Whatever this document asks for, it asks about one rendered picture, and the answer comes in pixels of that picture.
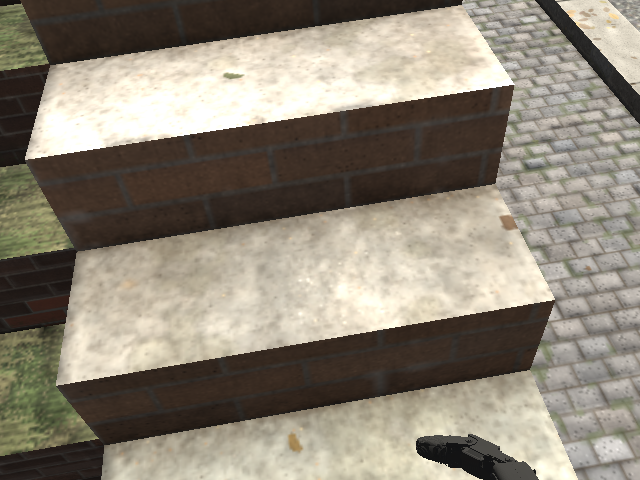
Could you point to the robot right hand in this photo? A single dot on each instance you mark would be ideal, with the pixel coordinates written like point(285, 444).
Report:
point(474, 455)

